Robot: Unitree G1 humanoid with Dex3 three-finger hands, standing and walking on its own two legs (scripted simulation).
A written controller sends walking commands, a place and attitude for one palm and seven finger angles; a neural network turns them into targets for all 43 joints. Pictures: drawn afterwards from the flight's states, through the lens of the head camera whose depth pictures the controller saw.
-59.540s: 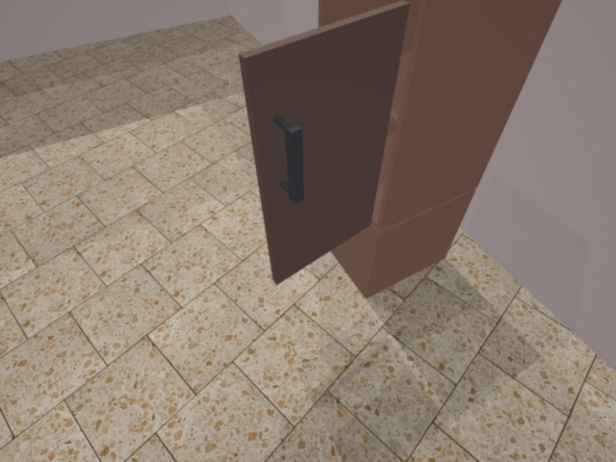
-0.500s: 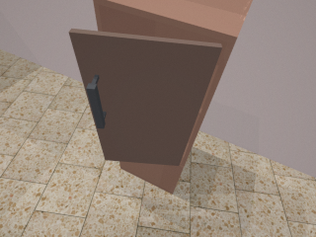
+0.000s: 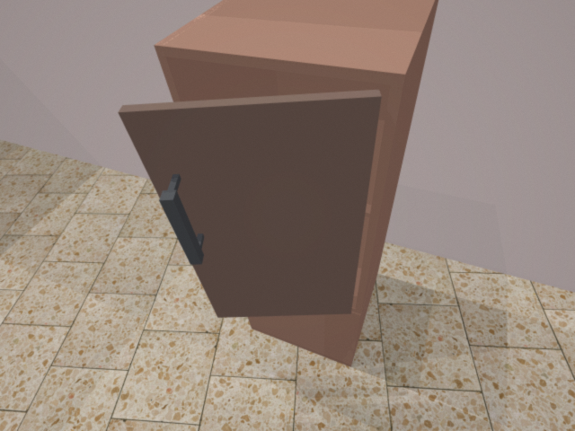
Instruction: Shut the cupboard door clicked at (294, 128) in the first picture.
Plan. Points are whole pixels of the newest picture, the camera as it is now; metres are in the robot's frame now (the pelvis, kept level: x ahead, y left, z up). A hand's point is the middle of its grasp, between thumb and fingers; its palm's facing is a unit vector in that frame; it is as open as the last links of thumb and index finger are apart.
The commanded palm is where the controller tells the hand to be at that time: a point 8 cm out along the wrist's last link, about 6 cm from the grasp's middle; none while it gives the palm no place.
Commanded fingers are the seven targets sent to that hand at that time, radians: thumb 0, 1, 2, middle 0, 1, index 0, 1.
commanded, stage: come to a stop and stand still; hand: left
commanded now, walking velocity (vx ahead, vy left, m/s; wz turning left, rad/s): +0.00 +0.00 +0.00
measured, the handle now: (186, 221) +0.42 +0.20 +0.06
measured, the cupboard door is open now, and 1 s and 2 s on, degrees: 23 23 23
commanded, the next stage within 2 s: look again from close up in 1.42 s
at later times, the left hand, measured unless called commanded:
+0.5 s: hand out of the picture +0.05 +0.13 -0.16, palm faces +0.01 -0.97 -0.24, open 7.3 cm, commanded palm none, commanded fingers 0.00 0.90 0.90 -0.20 -0.30 -0.20 -0.30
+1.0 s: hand out of the picture +0.08 +0.09 -0.16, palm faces +0.04 -0.97 -0.25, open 7.3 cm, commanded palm none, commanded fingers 0.00 0.90 0.90 -0.20 -0.30 -0.20 -0.30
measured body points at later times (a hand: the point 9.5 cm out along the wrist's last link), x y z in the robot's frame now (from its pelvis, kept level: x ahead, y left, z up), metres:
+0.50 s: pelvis +0.05 -0.05 +0.00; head +0.08 -0.08 +0.45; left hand +0.05 +0.18 -0.14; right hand +0.04 -0.26 -0.17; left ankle +0.01 +0.04 -0.74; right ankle +0.03 -0.16 -0.74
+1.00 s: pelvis +0.07 -0.09 +0.00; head +0.11 -0.11 +0.45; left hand +0.08 +0.14 -0.14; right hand +0.08 -0.31 -0.17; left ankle +0.01 +0.04 -0.74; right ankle +0.03 -0.16 -0.74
